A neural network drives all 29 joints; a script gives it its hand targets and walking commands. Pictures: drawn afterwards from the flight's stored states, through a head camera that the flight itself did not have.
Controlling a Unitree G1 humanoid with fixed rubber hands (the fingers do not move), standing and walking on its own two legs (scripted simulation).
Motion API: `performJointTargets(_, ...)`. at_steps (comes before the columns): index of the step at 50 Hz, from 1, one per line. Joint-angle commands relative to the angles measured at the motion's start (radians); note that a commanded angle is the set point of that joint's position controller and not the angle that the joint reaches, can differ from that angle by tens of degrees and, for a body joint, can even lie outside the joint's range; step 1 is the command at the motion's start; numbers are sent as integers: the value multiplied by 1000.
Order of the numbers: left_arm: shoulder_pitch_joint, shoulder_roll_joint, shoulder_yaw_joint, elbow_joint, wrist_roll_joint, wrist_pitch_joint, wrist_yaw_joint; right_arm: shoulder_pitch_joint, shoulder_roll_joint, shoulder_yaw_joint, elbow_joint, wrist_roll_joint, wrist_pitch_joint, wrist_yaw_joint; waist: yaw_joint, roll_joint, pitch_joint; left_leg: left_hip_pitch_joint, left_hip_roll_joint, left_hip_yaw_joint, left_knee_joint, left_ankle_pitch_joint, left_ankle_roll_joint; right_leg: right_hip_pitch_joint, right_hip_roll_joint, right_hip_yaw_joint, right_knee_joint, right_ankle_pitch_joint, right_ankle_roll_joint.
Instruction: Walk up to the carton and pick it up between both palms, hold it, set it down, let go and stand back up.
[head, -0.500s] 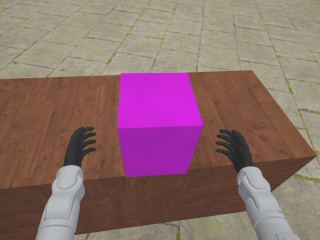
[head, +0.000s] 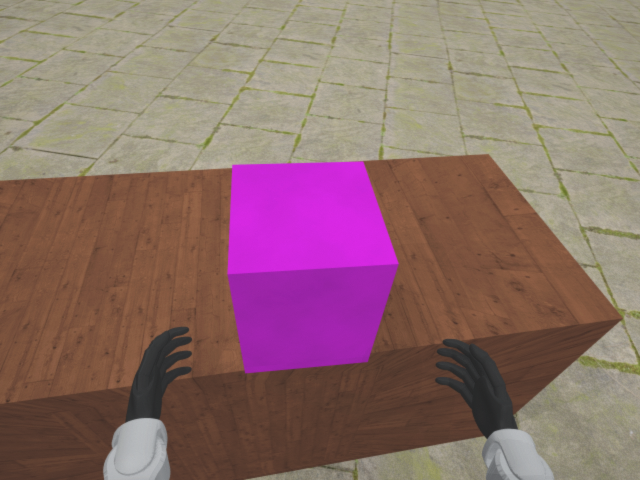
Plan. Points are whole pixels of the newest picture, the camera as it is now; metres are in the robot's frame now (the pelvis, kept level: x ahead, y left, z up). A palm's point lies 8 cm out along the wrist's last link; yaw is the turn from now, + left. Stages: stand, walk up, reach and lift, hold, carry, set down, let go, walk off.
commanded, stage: set down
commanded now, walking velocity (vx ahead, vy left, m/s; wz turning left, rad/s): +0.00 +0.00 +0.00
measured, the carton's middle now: (303, 268) +0.42 +0.05 +0.00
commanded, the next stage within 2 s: let go in 1.32 s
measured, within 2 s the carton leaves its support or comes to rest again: neither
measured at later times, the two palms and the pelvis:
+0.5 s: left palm (143, 434) +0.18 +0.23 -0.04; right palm (491, 446) +0.19 -0.20 -0.04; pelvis +0.01 +0.00 +0.00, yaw +0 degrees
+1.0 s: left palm (140, 459) +0.16 +0.23 -0.07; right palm (490, 465) +0.18 -0.21 -0.06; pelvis +0.01 +0.00 +0.00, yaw +1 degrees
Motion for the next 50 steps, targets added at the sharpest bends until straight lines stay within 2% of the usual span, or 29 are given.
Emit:
performJointTargets(1,-119,62,25,-105,-1,-75,-1,-116,-94,-64,-123,-32,-61,2,7,7,-28,147,-24,-40,4,195,-13,-177,-18,37,-90,77,1)
performJointTargets(3,-142,52,3,-82,-11,-99,-1,-124,-74,-66,-137,-48,-72,4,4,21,-34,131,-20,-32,-5,142,-6,-187,-25,41,-84,34,-1)
performJointTargets(7,-102,65,-8,-38,-16,-134,11,-96,-76,-49,-92,-41,-99,10,9,12,-21,129,-17,-43,19,149,-6,-179,-29,49,-69,52,-5)
performJointTargets(9,-76,81,-5,-28,-27,-139,7,-63,-71,-60,-83,-50,-105,-1,-9,14,-41,127,-17,-37,18,154,-6,-144,-25,48,-65,92,3)
performJointTargets(12,-68,90,7,-17,-16,-139,-12,-40,-66,-47,-36,-47,-101,-12,-10,7,-14,140,-24,-39,21,179,-10,-154,-28,51,-65,135,4)
performJointTargets(14,-44,79,7,16,-14,-123,-22,-28,-75,-38,-20,-63,-101,-15,-5,12,-5,147,-21,-41,20,191,-17,-133,-30,45,-71,143,-1)
performJointTargets(15,-54,95,10,10,-10,-119,-25,-37,-71,-55,-32,-79,-100,-17,-22,8,-34,145,-26,-37,21,162,-12,-134,-29,53,-76,118,2)
performJointTargets(16,-58,100,12,34,-3,-105,-27,-57,-77,-60,-35,-94,-92,-18,-16,2,-14,139,-20,-38,13,131,-11,-141,-30,43,-80,91,5)
performJointTargets(17,-79,116,18,-22,-18,-109,-23,-56,-71,-71,-58,-89,-98,-16,-7,9,-30,140,-23,-30,10,147,-15,-128,-29,41,-76,106,2)
performJointTargets(19,-48,110,9,-7,-4,-95,-21,-31,-58,-63,-29,-78,-84,-13,-9,35,-18,157,-21,-33,10,191,-22,-115,-25,35,-78,136,0)
performJointTargets(21,-37,108,13,-46,-7,-97,-23,-26,-69,-51,-59,-74,-85,-12,-4,20,-38,185,-21,-41,12,232,-18,-124,-24,36,-75,188,5)
performJointTargets(24,-22,108,8,27,2,-75,-38,-3,-55,-64,-9,-100,-63,-20,-18,35,5,181,-18,-40,13,218,-19,-122,-31,36,-89,182,4)
performJointTargets(25,-11,101,7,57,-3,-59,-45,-5,-71,-51,-3,-100,-58,-21,-18,16,21,187,-17,-37,11,225,-17,-117,-32,37,-97,187,0)
performJointTargets(26,-22,111,7,25,-9,-66,-48,-17,-67,-65,-37,-103,-63,-21,-8,15,-2,185,-17,-38,13,223,-22,-111,-30,33,-94,181,-4)
performJointTargets(28,-27,119,-6,21,-3,-61,-46,-8,-72,-76,2,-114,-60,-23,-17,45,-8,198,-20,-45,25,233,-29,-118,-29,30,-89,186,0)
performJointTargets(30,-11,116,-1,33,7,-49,-50,-1,-69,-67,33,-116,-49,-23,-18,43,14,193,-12,-45,32,285,-32,-112,-26,23,-83,222,0)
performJointTargets(31,10,108,9,110,42,-14,-60,12,-75,-59,98,-138,-27,-27,-15,45,46,218,-13,-45,27,276,-28,-118,-27,25,-99,209,-4)
performJointTargets(32,8,134,29,65,21,-18,-64,13,-73,-60,12,-126,-32,-28,2,12,5,214,-15,-38,28,272,-18,-98,-24,21,-99,203,5)
performJointTargets(34,-15,134,22,31,19,-32,-62,-7,-56,-65,-16,-132,-54,-35,-9,18,-37,193,-21,-37,41,303,-21,-66,-29,32,-84,281,12)
performJointTargets(35,2,146,32,23,28,-28,-55,-6,-68,-67,-7,-135,-53,-34,9,32,-38,195,-17,-40,46,329,-27,-69,-22,23,-69,301,7)
performJointTargets(36,4,123,10,49,35,-13,-59,8,-65,-73,47,-146,-43,-34,-16,44,-6,217,-13,-41,47,345,-32,-87,-18,20,-81,288,4)
performJointTargets(37,-5,130,15,45,26,-6,-66,2,-70,-75,31,-148,-41,-36,-8,32,-29,232,-15,-41,52,353,-35,-96,-17,11,-82,290,7)
performJointTargets(38,2,124,16,84,39,15,-70,-1,-83,-75,70,-156,-25,-36,-9,54,11,235,-11,-44,54,360,-32,-119,-16,12,-88,271,-2)
performJointTargets(39,-9,129,15,34,23,17,-70,6,-76,-88,44,-149,-31,-37,-11,45,-15,236,-15,-37,54,375,-39,-108,-12,6,-84,285,0)
performJointTargets(42,4,122,12,74,40,40,-80,1,-71,-89,81,-178,-17,-46,-5,36,11,235,-14,-35,56,328,-30,-131,-12,2,-97,235,-2)
performJointTargets(43,-7,146,18,22,27,26,-78,-7,-63,-95,5,-170,-28,-51,-9,26,-1,214,-19,-37,50,324,-30,-101,-18,7,-94,254,4)
performJointTargets(44,-18,142,11,71,39,44,-80,3,-61,-94,74,-190,-12,-51,-19,32,10,214,-15,-27,48,294,-31,-110,-18,5,-92,242,6)
performJointTargets(46,-17,144,6,76,45,59,-80,7,-56,-93,118,-186,6,-48,-27,64,12,219,-14,-38,41,280,-33,-121,-23,5,-99,214,-1)
performJointTargets(50,-25,158,2,56,30,79,-91,-1,-56,-104,53,-199,18,-57,-15,27,20,202,-21,-37,48,264,-20,-128,-23,0,-90,203,14)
